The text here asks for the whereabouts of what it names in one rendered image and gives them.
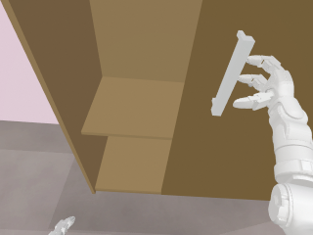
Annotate left robot hand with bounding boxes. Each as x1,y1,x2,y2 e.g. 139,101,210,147
49,216,75,235

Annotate handle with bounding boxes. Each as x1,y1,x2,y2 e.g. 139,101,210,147
211,30,255,117

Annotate robot right forearm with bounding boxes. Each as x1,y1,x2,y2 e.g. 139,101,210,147
268,96,313,188

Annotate right robot upper arm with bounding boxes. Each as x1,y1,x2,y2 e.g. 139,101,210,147
268,182,313,235

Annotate wardrobe door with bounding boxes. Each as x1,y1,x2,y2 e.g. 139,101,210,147
160,0,313,201

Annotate right robot hand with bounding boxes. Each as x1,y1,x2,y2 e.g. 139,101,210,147
233,55,294,111

